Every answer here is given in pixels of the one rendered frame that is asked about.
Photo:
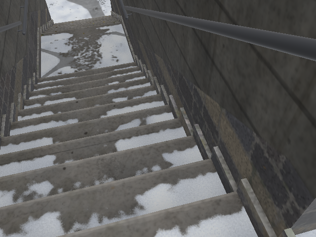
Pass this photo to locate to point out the stairs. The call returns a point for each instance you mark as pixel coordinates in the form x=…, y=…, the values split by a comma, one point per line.
x=97, y=153
x=81, y=23

